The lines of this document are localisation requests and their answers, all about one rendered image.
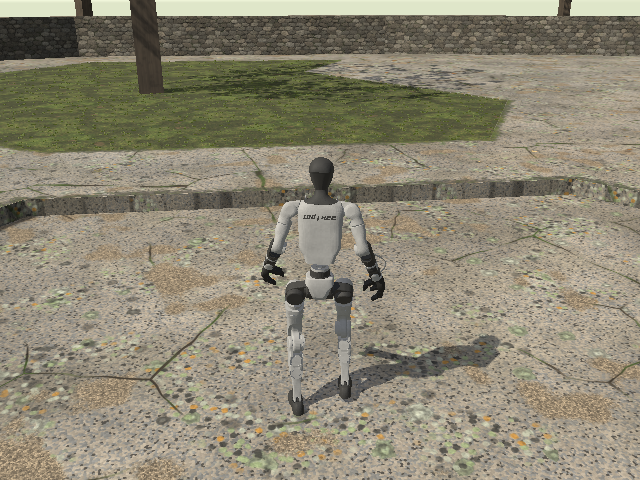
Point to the robot right forearm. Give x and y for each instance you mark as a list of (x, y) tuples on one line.
[(371, 265)]

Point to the right robot upper arm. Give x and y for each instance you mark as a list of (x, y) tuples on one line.
[(352, 211)]

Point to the left robot upper arm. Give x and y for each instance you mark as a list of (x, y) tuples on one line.
[(289, 210)]

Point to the humanoid robot head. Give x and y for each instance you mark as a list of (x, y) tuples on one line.
[(321, 172)]

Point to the right robot foot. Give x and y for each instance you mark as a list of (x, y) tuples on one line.
[(345, 391)]

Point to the left robot hand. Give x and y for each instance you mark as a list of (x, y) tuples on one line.
[(265, 274)]

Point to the right robot hand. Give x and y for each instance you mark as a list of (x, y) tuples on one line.
[(378, 285)]

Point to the robot left forearm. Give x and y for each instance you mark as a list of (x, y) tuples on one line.
[(271, 258)]

